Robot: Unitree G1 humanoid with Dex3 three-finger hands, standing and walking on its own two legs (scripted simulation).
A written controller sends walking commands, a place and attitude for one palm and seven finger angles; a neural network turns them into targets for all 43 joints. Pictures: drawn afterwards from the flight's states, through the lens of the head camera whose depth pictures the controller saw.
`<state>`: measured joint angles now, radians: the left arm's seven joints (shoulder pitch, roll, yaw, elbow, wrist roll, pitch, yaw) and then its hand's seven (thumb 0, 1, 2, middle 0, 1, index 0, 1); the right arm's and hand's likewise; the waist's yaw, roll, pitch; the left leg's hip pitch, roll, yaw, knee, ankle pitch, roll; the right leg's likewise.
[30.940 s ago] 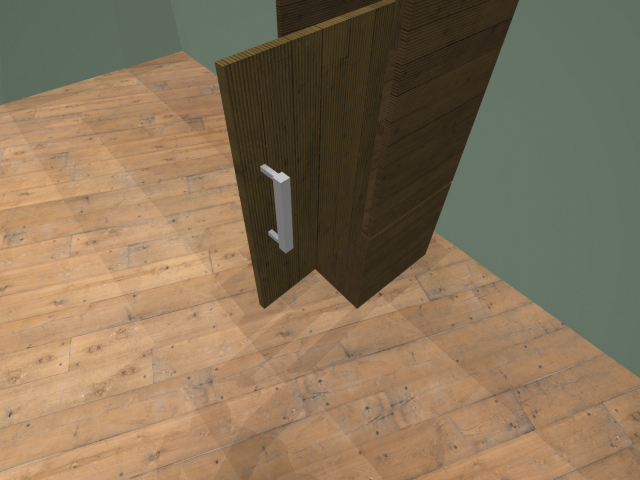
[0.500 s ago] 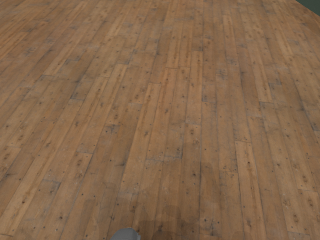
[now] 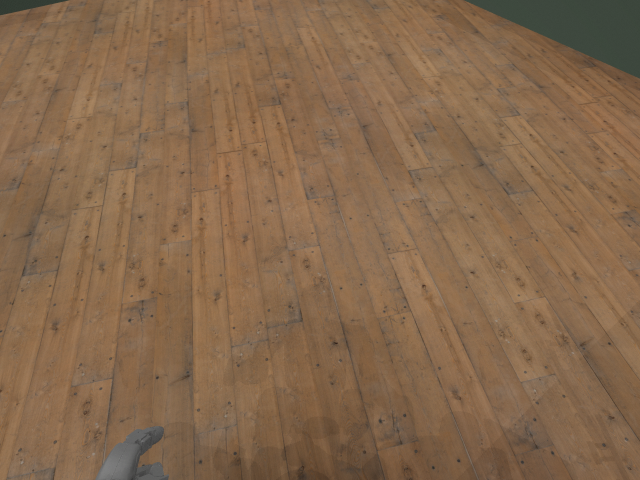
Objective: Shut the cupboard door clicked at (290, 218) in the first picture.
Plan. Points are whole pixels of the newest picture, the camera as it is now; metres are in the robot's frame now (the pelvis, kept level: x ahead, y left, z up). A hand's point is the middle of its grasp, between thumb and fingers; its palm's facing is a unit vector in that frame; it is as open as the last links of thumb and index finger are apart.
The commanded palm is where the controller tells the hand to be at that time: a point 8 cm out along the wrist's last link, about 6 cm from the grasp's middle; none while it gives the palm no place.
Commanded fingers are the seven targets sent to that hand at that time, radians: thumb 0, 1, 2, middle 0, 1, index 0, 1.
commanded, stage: turn to face it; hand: left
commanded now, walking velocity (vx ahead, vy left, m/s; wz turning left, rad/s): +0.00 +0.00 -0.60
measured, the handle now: out of the picture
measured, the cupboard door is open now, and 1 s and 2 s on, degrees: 57 57 57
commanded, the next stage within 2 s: none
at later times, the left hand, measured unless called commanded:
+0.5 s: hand (177, 472) +0.15 +0.21 -0.16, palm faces -0.24 -0.95 -0.19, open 7.3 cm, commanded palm none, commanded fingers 0.00 0.90 0.90 -0.20 -0.30 -0.20 -0.30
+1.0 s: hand (243, 434) +0.20 +0.13 -0.16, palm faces -0.52 -0.82 -0.22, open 7.3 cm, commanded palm none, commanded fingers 0.00 0.90 0.90 -0.20 -0.30 -0.20 -0.30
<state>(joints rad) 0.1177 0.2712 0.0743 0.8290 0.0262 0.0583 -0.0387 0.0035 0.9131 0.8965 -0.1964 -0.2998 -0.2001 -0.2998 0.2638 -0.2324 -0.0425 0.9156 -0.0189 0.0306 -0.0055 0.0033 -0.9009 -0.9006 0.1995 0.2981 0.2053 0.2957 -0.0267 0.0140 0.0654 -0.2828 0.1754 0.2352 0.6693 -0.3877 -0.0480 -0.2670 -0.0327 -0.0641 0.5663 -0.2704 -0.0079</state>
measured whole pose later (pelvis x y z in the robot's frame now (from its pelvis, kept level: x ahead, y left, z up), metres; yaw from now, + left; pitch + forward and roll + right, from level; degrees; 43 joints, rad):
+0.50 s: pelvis +0.01 +0.03 +0.02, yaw -17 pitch +1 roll -2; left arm 0.18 0.27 0.10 0.89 0.02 0.10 -0.04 0.01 0.91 0.90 -0.20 -0.30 -0.20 -0.30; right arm 0.21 -0.20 -0.01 0.87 -0.03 0.01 -0.02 0.00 -0.90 -0.90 0.20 0.30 0.20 0.30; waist 0.01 -0.03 0.08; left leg -0.27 0.12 0.15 0.52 -0.26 0.01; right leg -0.47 -0.01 -0.04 1.07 -0.48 0.05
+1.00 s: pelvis +0.02 +0.00 +0.01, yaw -33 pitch +2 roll +0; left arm 0.18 0.23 0.06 0.89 0.03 0.06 -0.01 0.00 0.91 0.90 -0.20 -0.30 -0.21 -0.30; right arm 0.16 -0.24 -0.04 0.87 0.00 0.03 -0.02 0.01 -0.91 -0.90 0.19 0.30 0.20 0.29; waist 0.00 -0.03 0.08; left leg -0.37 0.04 0.06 0.67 -0.34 -0.08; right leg -0.29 0.02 0.09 0.56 -0.30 0.01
